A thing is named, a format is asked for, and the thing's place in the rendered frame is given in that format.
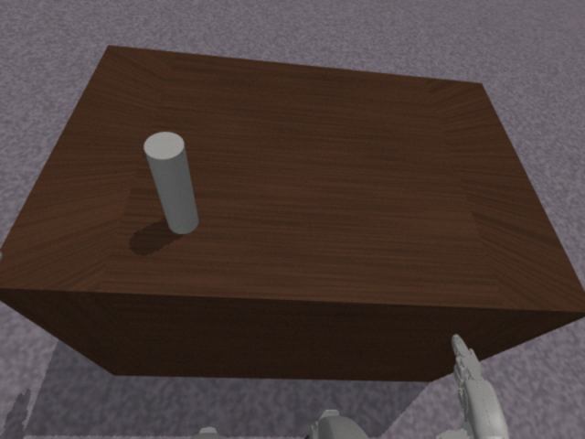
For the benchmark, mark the can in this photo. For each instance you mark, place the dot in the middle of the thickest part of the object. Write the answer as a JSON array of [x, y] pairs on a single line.
[[166, 155]]

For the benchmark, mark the right robot hand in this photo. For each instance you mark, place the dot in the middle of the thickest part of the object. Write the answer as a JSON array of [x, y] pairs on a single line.
[[483, 415]]

